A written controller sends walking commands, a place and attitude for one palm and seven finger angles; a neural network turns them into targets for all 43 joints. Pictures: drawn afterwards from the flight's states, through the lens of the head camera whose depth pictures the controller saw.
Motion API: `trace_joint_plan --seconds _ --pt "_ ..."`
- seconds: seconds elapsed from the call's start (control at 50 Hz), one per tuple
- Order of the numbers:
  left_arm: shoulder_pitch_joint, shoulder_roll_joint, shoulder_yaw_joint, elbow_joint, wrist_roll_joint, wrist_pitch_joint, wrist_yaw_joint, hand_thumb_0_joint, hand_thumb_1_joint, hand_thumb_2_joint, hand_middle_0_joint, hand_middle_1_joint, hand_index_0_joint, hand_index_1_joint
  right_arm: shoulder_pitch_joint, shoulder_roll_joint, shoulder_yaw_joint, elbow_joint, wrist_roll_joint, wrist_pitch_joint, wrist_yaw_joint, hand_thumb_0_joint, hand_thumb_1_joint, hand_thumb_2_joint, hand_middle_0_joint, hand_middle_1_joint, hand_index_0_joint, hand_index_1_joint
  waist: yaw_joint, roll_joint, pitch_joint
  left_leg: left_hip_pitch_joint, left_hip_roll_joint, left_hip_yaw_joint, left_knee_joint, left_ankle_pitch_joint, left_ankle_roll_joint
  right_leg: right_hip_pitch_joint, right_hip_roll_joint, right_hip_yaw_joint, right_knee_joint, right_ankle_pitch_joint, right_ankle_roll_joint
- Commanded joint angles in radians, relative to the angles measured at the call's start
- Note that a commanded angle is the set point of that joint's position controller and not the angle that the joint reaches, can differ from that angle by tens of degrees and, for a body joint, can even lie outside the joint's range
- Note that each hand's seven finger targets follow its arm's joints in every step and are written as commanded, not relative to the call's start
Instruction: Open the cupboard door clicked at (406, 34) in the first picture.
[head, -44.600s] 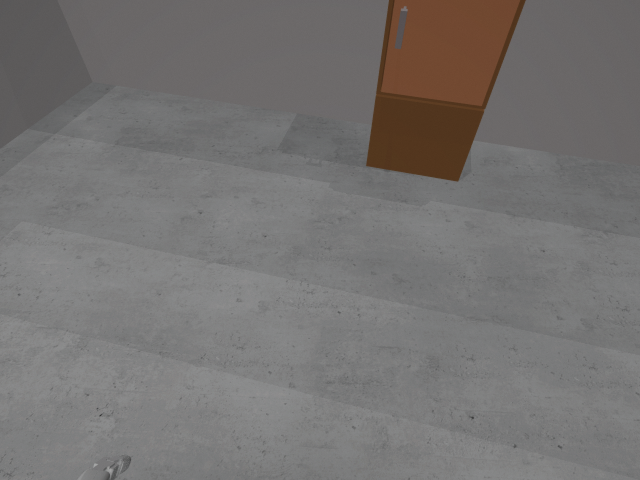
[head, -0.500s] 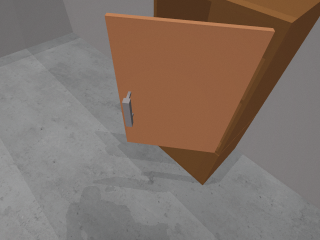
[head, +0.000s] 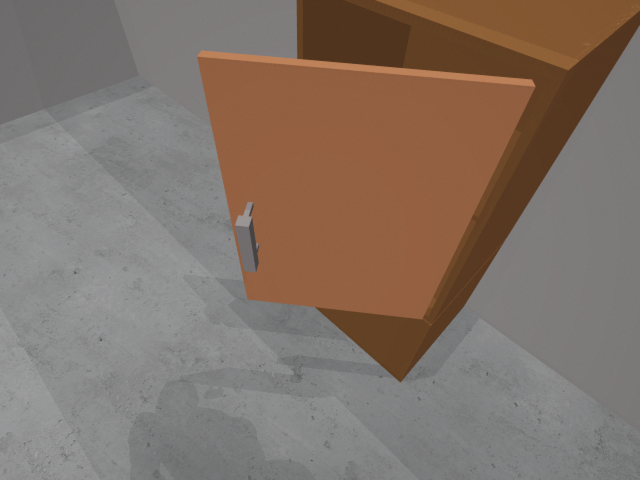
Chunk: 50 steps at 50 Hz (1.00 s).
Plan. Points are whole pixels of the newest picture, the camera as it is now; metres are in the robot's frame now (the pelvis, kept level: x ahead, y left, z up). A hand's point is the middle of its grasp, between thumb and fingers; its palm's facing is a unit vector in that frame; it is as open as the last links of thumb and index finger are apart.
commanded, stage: look again from close up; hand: left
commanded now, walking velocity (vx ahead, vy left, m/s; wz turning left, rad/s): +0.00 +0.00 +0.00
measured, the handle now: (250, 237) +0.53 +0.16 -0.08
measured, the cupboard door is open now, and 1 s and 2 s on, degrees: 38 38 38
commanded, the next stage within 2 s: raise the hand with hooked fingers in 0.54 s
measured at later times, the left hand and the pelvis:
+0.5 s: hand out of the picture -0.04 +0.19 -0.19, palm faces +0.02 -0.98 -0.18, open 7.4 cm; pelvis -0.04 +0.02 -0.01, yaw +0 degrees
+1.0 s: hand out of the picture +0.13 +0.18 -0.05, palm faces -0.08 -1.00 -0.01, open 8.2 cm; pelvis -0.09 +0.01 -0.08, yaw +2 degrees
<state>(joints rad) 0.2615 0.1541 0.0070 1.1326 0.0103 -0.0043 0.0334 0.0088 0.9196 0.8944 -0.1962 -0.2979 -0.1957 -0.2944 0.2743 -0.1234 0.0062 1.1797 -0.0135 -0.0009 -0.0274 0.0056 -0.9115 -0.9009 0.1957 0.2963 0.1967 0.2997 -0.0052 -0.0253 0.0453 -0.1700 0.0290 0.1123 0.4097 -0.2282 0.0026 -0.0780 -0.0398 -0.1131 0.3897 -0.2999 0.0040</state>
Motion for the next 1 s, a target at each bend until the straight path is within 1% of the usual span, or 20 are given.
trace_joint_plan --seconds 0.0,0.04,0.06,0.08,0.1,0.16,0.36,0.6,0.62,0.64,0.66,0.68,0.7,0.72,0.76,0.8,0.84,0.88,0.92,0.98 --pt "0.087 0.079 0.011 -0.017 0.001 -0.008 0.006 0.000 0.900 0.900 -0.200 -0.300 -0.200 -0.300 0.048 -0.098 -0.015 -0.028 0.001 -0.019 -0.012 0.000 -0.900 -0.900 0.200 0.300 0.200 0.300 0.014 0.015 -0.004 0.036 0.105 -0.091 -0.049 0.281 0.002 -0.037 -0.106 0.072 -0.066 0.267 -0.014" --pt "0.093 0.073 0.011 -0.013 0.000 -0.008 0.007 0.000 0.900 0.900 -0.200 -0.300 -0.200 -0.300 0.055 -0.092 -0.015 -0.024 0.002 -0.019 -0.012 0.000 -0.900 -0.900 0.200 0.300 0.200 0.300 0.015 0.009 0.011 0.030 0.104 -0.091 -0.057 0.247 0.002 -0.048 -0.104 0.072 -0.074 0.233 -0.012" --pt "0.138 0.084 -0.008 -0.006 0.015 -0.039 0.047 0.000 0.900 0.900 -0.200 -0.300 -0.200 -0.300 -0.022 -0.144 -0.015 -0.104 0.012 -0.033 0.004 0.000 -0.900 -0.900 0.200 0.300 0.200 0.300 0.026 0.080 0.054 -0.045 0.090 -0.079 0.152 0.348 -0.005 -0.128 -0.124 0.154 -0.050 0.523 -0.017" --pt "0.134 0.125 0.006 -0.029 0.016 -0.055 0.045 0.000 0.900 0.900 -0.200 -0.300 -0.200 -0.300 -0.005 -0.106 -0.011 -0.135 0.002 -0.036 0.007 0.000 -0.900 -0.900 0.200 0.300 0.200 0.300 -0.006 0.090 0.039 -0.053 0.073 -0.074 0.143 0.323 -0.004 -0.089 -0.161 0.125 0.005 0.797 -0.034" --pt "0.143 0.118 0.008 -0.048 0.011 -0.054 0.036 0.000 0.900 0.900 -0.200 -0.300 -0.200 -0.300 0.061 -0.071 -0.018 -0.117 -0.003 -0.041 0.001 0.000 -0.900 -0.900 0.200 0.300 0.200 0.300 -0.013 0.091 -0.028 -0.021 0.058 -0.070 0.110 0.255 0.013 -0.047 -0.159 0.111 0.073 0.808 -0.051" --pt "0.135 0.080 0.003 -0.061 0.004 -0.048 0.030 0.000 0.900 0.900 -0.200 -0.300 -0.200 -0.300 0.101 -0.115 -0.029 -0.116 0.004 -0.039 -0.005 0.000 -0.900 -0.900 0.200 0.300 0.200 0.300 -0.013 -0.050 -0.171 0.019 0.092 -0.102 0.113 0.342 0.030 -0.010 -0.107 0.079 0.101 0.557 -0.047" --pt "0.112 0.084 0.000 -0.091 0.010 -0.009 0.011 0.000 0.900 0.900 -0.200 -0.300 -0.200 -0.300 0.030 -0.121 -0.029 -0.157 -0.002 -0.018 0.005 0.000 -0.900 -0.900 0.200 0.300 0.200 0.300 0.004 0.016 0.087 -0.128 0.069 -0.131 -0.031 -0.070 0.038 -0.196 -0.064 0.096 0.008 -0.051 -0.039" --pt "0.143 0.094 0.001 -0.106 0.013 -0.008 0.003 0.000 0.900 0.900 -0.200 -0.300 -0.200 -0.300 0.036 -0.150 -0.034 -0.167 -0.001 -0.022 0.011 0.000 -0.900 -0.900 0.200 0.300 0.200 0.300 0.013 0.039 0.032 -0.141 0.085 -0.163 -0.112 -0.182 0.043 -0.170 -0.062 0.090 -0.003 -0.035 -0.031" --pt "0.166 0.103 -0.009 -0.083 0.024 -0.012 0.037 0.000 0.900 0.900 -0.200 -0.300 -0.200 -0.300 -0.040 -0.184 -0.031 -0.222 0.003 -0.015 0.012 0.000 -0.900 -0.900 0.200 0.300 0.200 0.300 0.033 0.047 0.115 -0.174 0.085 -0.085 0.075 -0.049 0.004 -0.228 -0.092 0.127 -0.026 0.095 -0.037" --pt "-0.552 0.296 0.088 -1.681 -0.200 -0.230 0.038 0.000 0.877 0.890 -0.202 -0.315 -0.202 -0.315 -0.019 -0.305 -0.039 -0.590 0.064 -0.173 -0.031 0.000 -0.900 -0.900 0.200 0.300 0.200 0.300 -0.128 0.243 -0.401 0.177 -0.011 -0.120 0.006 0.054 0.008 -0.166 0.012 0.010 0.090 0.152 -0.040" --pt "-0.135 0.279 0.107 -1.434 -0.128 -0.181 0.078 0.000 0.853 0.880 -0.203 -0.330 -0.203 -0.330 -0.078 -0.236 0.007 -0.499 0.070 -0.277 -0.056 0.000 -0.900 -0.900 0.200 0.300 0.200 0.300 -0.004 0.339 -0.389 0.190 0.049 -0.169 -0.058 -0.036 -0.008 -0.232 0.028 0.011 0.184 0.012 -0.052" --pt "-0.106 0.217 0.066 -1.355 -0.133 -0.138 0.120 0.000 0.830 0.870 -0.205 -0.345 -0.205 -0.345 -0.076 -0.239 -0.009 -0.455 0.071 -0.315 -0.059 0.000 -0.900 -0.900 0.200 0.300 0.200 0.300 -0.031 0.302 -0.300 0.055 0.038 -0.189 -0.090 -0.188 -0.038 -0.291 0.038 0.000 0.215 -0.068 -0.045" --pt "0.212 -0.033 -0.067 -1.063 -0.138 -0.037 0.111 0.000 0.807 0.860 -0.207 -0.360 -0.207 -0.360 -0.045 -0.201 -0.013 -0.433 0.080 -0.316 -0.043 0.000 -0.900 -0.900 0.200 0.300 0.200 0.300 -0.041 0.187 -0.138 -0.040 0.046 -0.204 -0.097 -0.240 -0.012 -0.364 0.042 -0.015 0.225 -0.073 -0.043" --pt "0.071 -0.031 -0.079 -1.271 -0.204 -0.072 0.084 0.000 0.783 0.850 -0.208 -0.375 -0.208 -0.375 -0.052 -0.241 -0.018 -0.506 0.088 -0.317 -0.045 0.000 -0.900 -0.900 0.200 0.300 0.200 0.300 -0.038 0.166 -0.062 -0.115 0.030 -0.207 -0.060 -0.274 -0.007 -0.337 0.034 -0.017 0.195 -0.055 -0.033" --pt "0.066 0.034 -0.020 -1.162 -0.190 -0.169 0.044 0.000 0.737 0.830 -0.212 -0.405 -0.212 -0.405 -0.078 -0.265 -0.031 -0.534 0.065 -0.337 -0.054 0.000 -0.900 -0.900 0.200 0.300 0.200 0.300 -0.069 0.023 0.004 -0.207 -0.001 -0.191 0.063 -0.285 0.003 -0.433 0.038 0.003 0.152 -0.148 -0.019" --pt "0.071 0.012 0.022 -0.924 -0.179 -0.280 -0.029 0.000 0.690 0.810 -0.215 -0.435 -0.215 -0.435 -0.074 -0.272 -0.049 -0.567 0.041 -0.323 -0.034 0.000 -0.900 -0.900 0.200 0.300 0.200 0.300 -0.073 -0.222 0.042 -0.357 -0.016 -0.184 0.206 -0.279 -0.006 -0.607 0.046 -0.013 0.231 -0.264 -0.015" --pt "0.191 0.022 0.076 -0.853 -0.209 -0.430 -0.152 0.000 0.643 0.790 -0.218 -0.465 -0.218 -0.465 -0.111 -0.268 -0.077 -0.617 0.024 -0.324 -0.010 0.000 -0.900 -0.900 0.200 0.300 0.200 0.300 0.006 -0.302 -0.039 -0.489 -0.025 -0.148 0.332 -0.273 -0.013 -0.699 0.049 0.004 0.342 -0.367 -0.025" --pt "0.297 0.112 0.176 -0.798 -0.231 -0.537 -0.289 0.000 0.597 0.770 -0.222 -0.495 -0.222 -0.495 -0.141 -0.276 -0.100 -0.686 0.028 -0.318 0.024 0.000 -0.900 -0.900 0.200 0.300 0.200 0.300 0.067 -0.200 -0.130 -0.545 -0.050 -0.109 0.433 -0.205 -0.017 -0.664 0.036 0.070 0.394 -0.345 -0.048" --pt "0.243 0.175 0.202 -0.825 -0.244 -0.600 -0.412 0.000 0.550 0.750 -0.225 -0.525 -0.225 -0.525 -0.182 -0.278 -0.101 -0.763 0.039 -0.310 0.041 0.000 -0.900 -0.900 0.200 0.300 0.200 0.300 0.059 -0.078 -0.189 -0.612 -0.064 -0.095 0.513 -0.242 -0.014 -0.680 0.021 0.114 0.444 -0.375 -0.055" --pt "0.166 0.262 0.308 -0.964 -0.280 -0.578 -0.442 0.000 0.480 0.720 -0.230 -0.570 -0.230 -0.570 -0.196 -0.274 -0.101 -0.835 0.054 -0.288 0.032 0.000 -0.900 -0.900 0.200 0.300 0.200 0.300 0.094 0.072 -0.279 -0.650 -0.055 -0.120 0.532 -0.320 0.003 -0.740 0.037 0.122 0.539 -0.386 -0.053"
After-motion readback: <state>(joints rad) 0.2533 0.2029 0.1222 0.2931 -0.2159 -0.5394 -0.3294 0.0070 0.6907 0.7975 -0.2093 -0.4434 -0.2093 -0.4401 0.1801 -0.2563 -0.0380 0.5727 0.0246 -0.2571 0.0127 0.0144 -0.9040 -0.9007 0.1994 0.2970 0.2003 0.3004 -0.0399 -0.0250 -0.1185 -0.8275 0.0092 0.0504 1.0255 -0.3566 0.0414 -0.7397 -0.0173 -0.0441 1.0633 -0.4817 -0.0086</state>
